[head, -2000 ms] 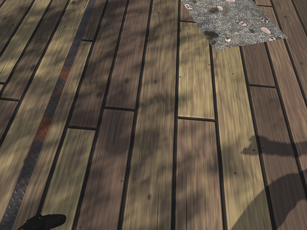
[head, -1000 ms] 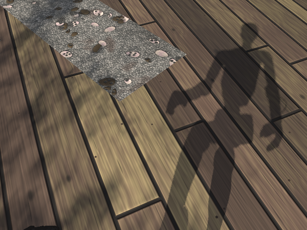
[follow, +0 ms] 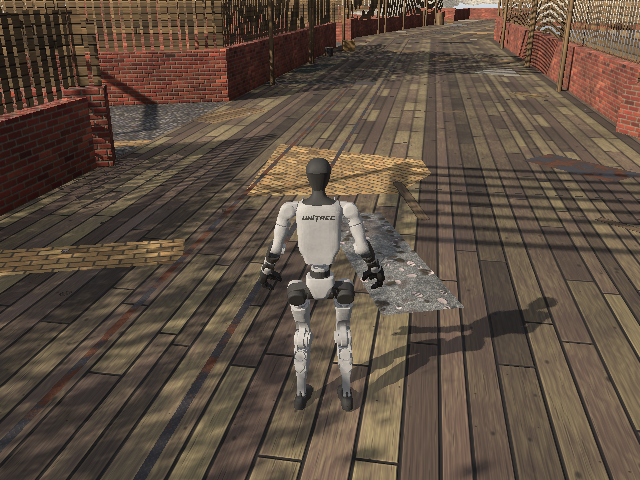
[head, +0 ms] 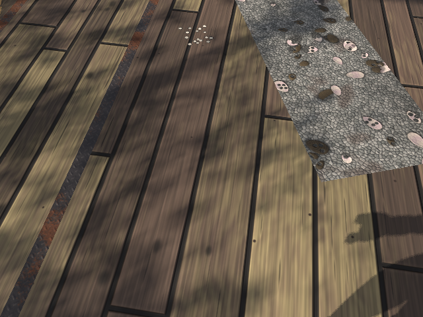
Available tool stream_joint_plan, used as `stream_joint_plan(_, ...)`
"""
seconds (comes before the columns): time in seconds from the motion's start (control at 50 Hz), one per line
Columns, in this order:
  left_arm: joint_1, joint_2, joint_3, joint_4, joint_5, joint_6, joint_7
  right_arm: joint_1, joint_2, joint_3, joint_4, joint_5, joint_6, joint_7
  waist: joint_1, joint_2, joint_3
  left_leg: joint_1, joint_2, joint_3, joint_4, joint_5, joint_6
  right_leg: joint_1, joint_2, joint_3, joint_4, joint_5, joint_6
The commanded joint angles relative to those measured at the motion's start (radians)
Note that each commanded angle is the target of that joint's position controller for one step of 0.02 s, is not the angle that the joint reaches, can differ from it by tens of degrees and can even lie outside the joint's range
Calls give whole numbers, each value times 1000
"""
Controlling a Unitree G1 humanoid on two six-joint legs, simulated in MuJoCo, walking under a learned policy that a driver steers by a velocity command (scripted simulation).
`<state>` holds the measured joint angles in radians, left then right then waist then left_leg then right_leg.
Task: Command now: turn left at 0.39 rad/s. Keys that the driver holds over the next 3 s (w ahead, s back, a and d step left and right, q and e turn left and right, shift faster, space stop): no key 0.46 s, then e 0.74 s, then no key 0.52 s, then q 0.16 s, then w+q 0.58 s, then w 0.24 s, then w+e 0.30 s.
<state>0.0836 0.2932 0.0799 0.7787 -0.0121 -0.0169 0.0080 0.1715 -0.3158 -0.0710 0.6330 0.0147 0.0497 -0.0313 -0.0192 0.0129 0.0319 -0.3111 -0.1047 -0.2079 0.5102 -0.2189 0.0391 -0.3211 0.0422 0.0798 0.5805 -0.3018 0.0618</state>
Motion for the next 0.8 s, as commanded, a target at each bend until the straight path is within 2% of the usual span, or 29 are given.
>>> stream_joint_plan(0.02,59,111,27,-43,12,-23,-11,-14,-124,-31,-67,7,-4,-7,33,104,-151,111,198,-235,-13,258,95,147,-66,11,-237,236,-51)
stream_joint_plan(0.04,56,169,34,-58,32,-19,-6,29,-76,-16,-66,-14,-8,-5,0,-72,-163,4,101,-125,142,1,37,242,-243,185,-264,381,-118)
stream_joint_plan(0.06,42,216,40,-51,51,-12,-4,44,-86,-21,-87,-9,-17,-4,-32,-274,-104,-169,-43,10,269,-384,-21,233,-388,370,-266,566,-294)
stream_joint_plan(0.08,27,166,29,-66,48,-17,-3,41,-163,-42,-70,-23,-25,-6,0,-219,-105,-186,12,12,477,-440,-69,184,-449,416,-279,518,-381)
stream_joint_plan(0.1,4,145,22,-73,37,-18,1,34,-196,-58,-51,-11,-25,-5,0,-161,-85,-195,20,9,576,-385,-84,172,-393,344,-273,464,-355)
stream_joint_plan(0.12,-23,131,17,-72,24,-17,4,41,-170,-57,-31,-10,-17,-7,-12,-132,-73,-203,25,8,604,-333,-101,172,-331,271,-259,410,-306)
stream_joint_plan(0.14,-34,111,8,-70,9,-17,5,41,-145,-51,-24,-13,-9,-9,-8,-138,-59,-216,29,2,611,-293,-117,181,-303,232,-249,411,-285)
stream_joint_plan(0.16,-30,99,0,-63,8,-14,7,43,-109,-40,-19,-11,-6,-7,-7,-138,-57,-194,32,12,586,-266,-128,176,-277,191,-244,445,-278)
stream_joint_plan(0.2,-13,91,-5,-47,14,-5,8,20,-61,-20,-25,-9,-9,-2,4,-161,-70,-137,59,79,434,-237,-140,198,-235,126,-234,479,-269)
stream_joint_plan(0.24,4,108,-3,-37,16,6,8,-21,-26,0,-33,-11,-14,3,35,-193,-87,-45,94,146,250,-239,-142,205,-223,102,-216,511,-265)
stream_joint_plan(0.28,41,137,1,-22,13,15,6,-18,-48,-5,-22,-1,-17,4,51,-203,-97,22,90,176,103,-180,-136,217,-238,127,-197,532,-273)
stream_joint_plan(0.32,45,127,-8,-10,-2,15,2,35,-55,-9,12,-5,-18,4,16,-175,-85,149,82,194,-163,42,-102,181,-220,118,-177,492,-236)
stream_joint_plan(0.34,77,113,-15,2,0,4,-1,32,-83,-11,10,-16,-19,0,24,-139,-94,240,118,138,-194,153,-75,129,-208,117,-180,424,-186)
stream_joint_plan(0.36,87,91,-26,0,25,-12,-8,45,-137,-19,1,-25,-17,-9,41,-36,-131,335,218,42,-140,393,-40,66,-166,66,-130,324,-126)
stream_joint_plan(0.38,122,51,-33,10,29,-21,-13,19,-142,-19,22,-31,-16,-3,91,126,-141,247,235,38,-84,316,22,106,-91,-18,-162,123,-71)
stream_joint_plan(0.4,66,85,-32,18,35,-20,-12,-7,-82,-7,6,-30,-22,11,46,83,-113,194,206,44,-98,185,35,136,-80,-32,-146,113,-34)
stream_joint_plan(0.42,35,94,-28,21,30,-18,-11,-1,-59,0,16,-38,-29,16,33,62,-84,169,190,52,-107,119,21,129,-74,-37,-138,125,-26)
stream_joint_plan(0.44,29,87,-29,28,24,-12,-5,4,-71,-1,22,-40,-35,16,30,55,-64,145,175,60,-110,100,8,129,-75,-38,-128,141,-30)
stream_joint_plan(0.5,46,83,-31,52,15,4,2,29,-57,5,43,-38,-53,11,28,65,-23,134,162,86,-105,96,-13,98,-78,-18,-129,181,-42)
stream_joint_plan(0.54,20,106,-24,46,5,9,5,38,-93,-8,42,-33,-52,0,15,64,-7,149,174,82,-102,89,-3,40,-62,-17,-84,187,-46)
stream_joint_plan(0.6,17,112,-15,31,-5,16,7,62,-132,-25,41,-26,-41,-18,9,110,-6,157,272,14,-138,115,67,-37,-44,-29,26,127,-36)
stream_joint_plan(0.66,41,105,-5,20,-6,27,-1,24,-127,-28,18,-30,-38,-30,13,171,-18,144,410,-63,-156,254,168,-106,-55,-60,252,-173,-38)
stream_joint_plan(0.68,34,106,-1,11,-9,32,-6,15,-124,-28,11,-32,-42,-33,6,161,-15,152,449,-76,-156,333,198,-147,-72,-55,344,-271,-40)
stream_joint_plan(0.7,32,98,-1,3,-12,37,-11,2,-129,-30,11,-29,-45,-32,11,129,-11,160,462,-59,-152,384,204,-169,-92,-50,360,-297,-41)
stream_joint_plan(0.74,54,90,-3,3,-12,44,-19,-44,-144,-39,8,-14,-45,-31,25,103,-33,157,433,22,-121,436,174,-113,-104,-76,288,-217,-40)
stream_joint_plan(0.8,143,100,7,18,-12,47,-39,-83,-139,-40,13,9,-28,-31,67,110,-81,122,365,148,-1,383,100,70,-42,-161,23,32,-60)
